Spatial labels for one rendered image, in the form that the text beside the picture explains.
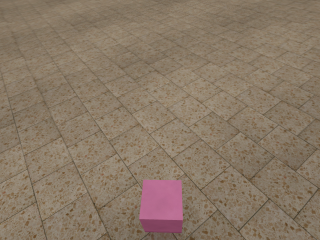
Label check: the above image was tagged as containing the carton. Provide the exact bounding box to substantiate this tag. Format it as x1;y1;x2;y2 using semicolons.
139;180;183;233

